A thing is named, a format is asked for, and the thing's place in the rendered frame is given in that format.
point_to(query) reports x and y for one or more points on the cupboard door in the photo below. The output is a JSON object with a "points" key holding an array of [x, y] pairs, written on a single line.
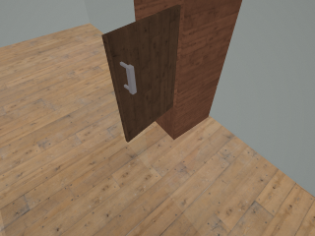
{"points": [[150, 45]]}

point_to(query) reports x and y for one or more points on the handle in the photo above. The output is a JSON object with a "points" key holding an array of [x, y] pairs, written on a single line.
{"points": [[130, 72]]}

